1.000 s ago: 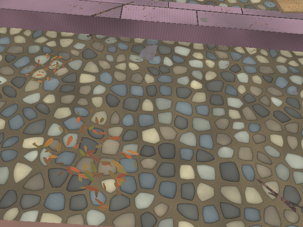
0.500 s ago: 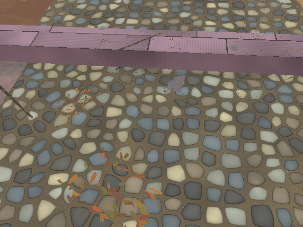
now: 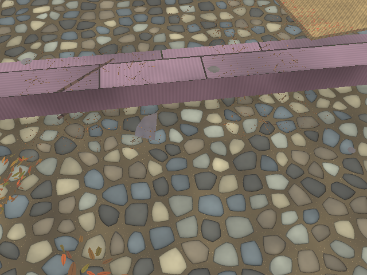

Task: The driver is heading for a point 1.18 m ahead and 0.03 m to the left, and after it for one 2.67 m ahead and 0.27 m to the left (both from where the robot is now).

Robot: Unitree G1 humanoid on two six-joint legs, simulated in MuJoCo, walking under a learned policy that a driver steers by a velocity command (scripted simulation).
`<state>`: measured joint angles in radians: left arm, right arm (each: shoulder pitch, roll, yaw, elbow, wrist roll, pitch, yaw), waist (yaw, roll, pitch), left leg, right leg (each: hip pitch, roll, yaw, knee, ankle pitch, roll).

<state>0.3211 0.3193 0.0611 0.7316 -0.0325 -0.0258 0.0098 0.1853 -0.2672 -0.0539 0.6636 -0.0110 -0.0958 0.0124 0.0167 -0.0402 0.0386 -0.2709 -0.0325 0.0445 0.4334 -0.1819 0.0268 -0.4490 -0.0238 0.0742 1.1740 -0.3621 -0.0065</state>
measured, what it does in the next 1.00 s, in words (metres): walks ahead: right foot, then left foot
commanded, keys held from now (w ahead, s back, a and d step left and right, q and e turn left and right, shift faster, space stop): w+e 0.24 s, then e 0.02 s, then no key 0.08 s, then q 0.42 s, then w+q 0.24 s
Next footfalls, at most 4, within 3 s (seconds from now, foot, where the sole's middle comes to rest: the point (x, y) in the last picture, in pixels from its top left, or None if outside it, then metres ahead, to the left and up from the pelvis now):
0.34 right None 0.34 -0.17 -0.78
0.88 left None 0.37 0.06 -0.78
1.32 right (224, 217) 0.69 -0.12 -0.77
1.78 left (138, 180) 0.86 0.22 -0.78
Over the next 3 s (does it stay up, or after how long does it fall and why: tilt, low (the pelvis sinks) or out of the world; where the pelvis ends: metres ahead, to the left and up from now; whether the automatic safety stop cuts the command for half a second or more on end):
stays up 1.25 0.18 0.04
